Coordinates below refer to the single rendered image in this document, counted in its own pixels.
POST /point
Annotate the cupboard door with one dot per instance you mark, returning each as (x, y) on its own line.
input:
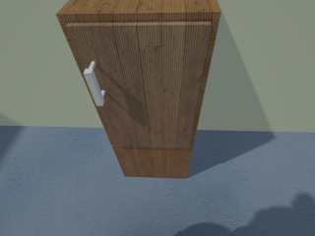
(151, 73)

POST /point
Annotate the handle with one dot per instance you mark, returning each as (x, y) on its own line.
(90, 77)

